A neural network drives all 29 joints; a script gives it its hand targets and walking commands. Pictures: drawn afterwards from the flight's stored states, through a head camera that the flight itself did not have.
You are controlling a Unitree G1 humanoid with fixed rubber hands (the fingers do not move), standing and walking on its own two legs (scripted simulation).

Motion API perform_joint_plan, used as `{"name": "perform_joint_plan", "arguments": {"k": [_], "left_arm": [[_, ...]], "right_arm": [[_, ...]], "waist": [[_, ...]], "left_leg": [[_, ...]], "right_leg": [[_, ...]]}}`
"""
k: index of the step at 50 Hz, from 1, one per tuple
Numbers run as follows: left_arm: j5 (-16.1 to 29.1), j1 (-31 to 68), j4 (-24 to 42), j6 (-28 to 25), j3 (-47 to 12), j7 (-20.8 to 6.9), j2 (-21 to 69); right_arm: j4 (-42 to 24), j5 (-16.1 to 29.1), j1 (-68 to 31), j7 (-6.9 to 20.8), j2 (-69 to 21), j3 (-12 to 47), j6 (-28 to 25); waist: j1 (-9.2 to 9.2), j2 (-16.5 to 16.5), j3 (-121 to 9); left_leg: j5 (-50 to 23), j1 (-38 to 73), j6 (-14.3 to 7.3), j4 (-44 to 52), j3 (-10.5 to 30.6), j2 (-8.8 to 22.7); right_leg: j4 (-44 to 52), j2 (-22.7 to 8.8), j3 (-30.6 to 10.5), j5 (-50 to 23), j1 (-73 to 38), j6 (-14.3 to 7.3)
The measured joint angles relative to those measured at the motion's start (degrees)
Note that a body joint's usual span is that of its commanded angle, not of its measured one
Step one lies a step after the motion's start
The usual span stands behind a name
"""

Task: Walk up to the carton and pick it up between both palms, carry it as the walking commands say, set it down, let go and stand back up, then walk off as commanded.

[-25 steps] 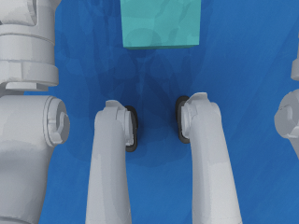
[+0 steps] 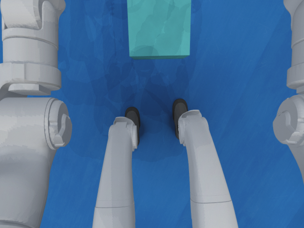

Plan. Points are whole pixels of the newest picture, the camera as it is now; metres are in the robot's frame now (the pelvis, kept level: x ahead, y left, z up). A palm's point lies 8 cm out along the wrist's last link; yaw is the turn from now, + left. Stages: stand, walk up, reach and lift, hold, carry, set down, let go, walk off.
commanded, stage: let go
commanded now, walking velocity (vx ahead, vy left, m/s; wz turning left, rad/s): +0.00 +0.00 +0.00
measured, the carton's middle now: (158, 29) +0.57 -0.04 -0.56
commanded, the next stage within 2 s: stand in 1.44 s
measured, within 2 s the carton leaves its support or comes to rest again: neither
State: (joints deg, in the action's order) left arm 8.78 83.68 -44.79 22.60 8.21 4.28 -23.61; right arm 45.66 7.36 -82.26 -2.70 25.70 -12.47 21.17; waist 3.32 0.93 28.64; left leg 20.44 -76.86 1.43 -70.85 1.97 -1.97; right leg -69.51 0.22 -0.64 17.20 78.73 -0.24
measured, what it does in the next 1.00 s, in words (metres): rises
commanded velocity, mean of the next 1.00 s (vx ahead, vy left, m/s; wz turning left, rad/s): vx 0.00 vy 0.00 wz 0.00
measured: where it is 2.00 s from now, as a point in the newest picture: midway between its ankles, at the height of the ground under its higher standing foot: (156, 130)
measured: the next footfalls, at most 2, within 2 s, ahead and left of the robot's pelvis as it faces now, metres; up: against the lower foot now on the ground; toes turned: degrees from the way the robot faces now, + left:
none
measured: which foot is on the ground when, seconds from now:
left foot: down 0.00-1.00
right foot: down 0.00-1.00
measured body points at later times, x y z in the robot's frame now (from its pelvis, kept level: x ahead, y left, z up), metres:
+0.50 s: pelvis +0.06 +0.00 +0.07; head +0.34 -0.03 +0.42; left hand +0.50 +0.19 -0.03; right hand +0.48 -0.26 -0.03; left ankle +0.11 +0.13 -0.60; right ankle +0.13 -0.11 -0.60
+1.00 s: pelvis +0.11 +0.02 +0.13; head +0.18 +0.02 +0.57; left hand +0.32 +0.24 +0.05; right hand +0.31 -0.20 +0.05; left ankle +0.11 +0.13 -0.60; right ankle +0.13 -0.11 -0.60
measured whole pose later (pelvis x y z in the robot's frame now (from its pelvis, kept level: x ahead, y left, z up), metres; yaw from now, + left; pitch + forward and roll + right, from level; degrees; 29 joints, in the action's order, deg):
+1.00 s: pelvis +0.11 +0.02 +0.13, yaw -1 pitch +4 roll -1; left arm -0.1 -7.2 -25.6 1.8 2.5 -1.4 -11.0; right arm 25.8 -0.8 7.9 4.3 9.5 -4.0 1.6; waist 0.2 1.7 4.2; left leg 17.7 -20.4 -0.7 -34.0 2.2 -0.8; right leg -30.1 0.5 -1.0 13.5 20.9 1.1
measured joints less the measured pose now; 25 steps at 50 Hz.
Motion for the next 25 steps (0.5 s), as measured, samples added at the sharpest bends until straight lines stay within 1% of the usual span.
{"name": "perform_joint_plan", "arguments": {"k": [2,4,7,10,13,15,17,19,20,22,25], "left_arm": [[-2.0,0.2,-3.1,-0.1,1.3,-0.4,0.7],[-3.5,-0.4,-4.3,-0.7,2.4,-0.4,1.1],[-4.3,-1.2,-2.7,-2.5,3.8,-0.7,1.2],[-5.7,-3.8,0.2,-3.7,3.9,-0.8,1.0],[-6.4,-13.4,6.1,-3.2,2.8,0.0,3.0],[-6.8,-21.5,12.3,-2.5,1.3,0.5,4.7],[-6.9,-29.8,20.4,-2.3,0.2,1.4,6.2],[-7.2,-36.0,25.9,-2.7,0.3,2.0,7.1],[-6.8,-38.1,27.2,-2.9,0.6,2.1,7.3],[-6.3,-40.8,25.8,-3.1,0.8,1.7,7.4],[-6.2,-45.0,19.6,-3.6,-0.1,0.1,8.1]], "right_arm": [[1.8,-1.2,-0.6,0.4,0.3,-0.6,-0.1],[2.4,-2.1,-0.9,0.9,0.3,-1.2,-0.6],[1.4,-2.8,-1.5,1.3,-0.5,-0.7,-2.2],[-0.3,-4.6,1.1,1.6,-2.6,-0.3,-3.1],[-5.6,-5.8,12.8,1.6,-4.9,1.0,-2.5],[-12.0,-4.9,22.4,1.4,-5.6,2.0,-2.0],[-20.6,-3.6,31.7,1.4,-5.5,3.3,-1.9],[-26.5,-2.7,37.7,1.8,-4.9,4.1,-2.5],[-27.9,-2.6,39.2,2.0,-4.6,4.4,-2.7],[-27.5,-3.0,40.4,2.5,-4.4,4.4,-2.9],[-21.9,-3.7,42.7,3.4,-6.0,4.5,-3.2]], "waist": [[-0.18,0.7,-1.5],[-0.45,1.1,-3.1],[-0.34,0.8,-2.1],[0.61,-0.3,2.2],[0.88,-1.3,1.6],[0.44,-1.5,1.5],[-0.16,-1.2,1.5],[-0.51,-0.6,1.3],[-0.42,-0.2,1.1],[-0.25,0.5,-1.6],[-0.43,1.0,-10.3]], "left_leg": [[-0.5,0.0,0.0,1.6,0.1,0.1],[-1.0,-0.3,-0.1,3.2,-0.2,0.2],[-1.3,1.7,-0.2,5.3,-0.8,0.4],[-1.2,6.7,-0.2,7.3,-0.9,0.4],[-0.8,10.0,0.0,9.4,-0.6,0.4],[-0.4,13.2,0.0,10.9,-0.5,0.4],[0.1,16.7,0.0,12.2,-0.4,0.5],[0.4,20.1,-0.1,13.4,-0.3,0.5],[0.5,21.5,-0.1,13.9,-0.2,0.4],[0.4,22.9,-0.3,15.0,-0.1,0.3],[-0.4,22.7,-0.5,17.5,-0.3,0.5]], "right_leg": [[1.8,0.0,0.1,-0.6,-0.1,0.1],[3.3,0.2,-0.3,-1.1,0.3,0.2],[5.0,0.3,-0.9,-1.5,-1.2,0.2],[6.5,0.2,-1.0,-1.1,-6.0,0.1],[8.4,0.1,-0.8,-0.5,-9.3,-0.1],[9.7,0.2,-0.6,0.1,-12.5,-0.2],[10.9,0.2,-0.5,0.6,-15.9,-0.3],[12.0,0.2,-0.5,1.0,-19.3,-0.3],[12.6,0.1,-0.4,1.1,-20.9,-0.3],[13.7,0.0,-0.4,1.1,-22.3,-0.1],[16.3,0.1,-0.6,0.2,-22.1,0.1]]}}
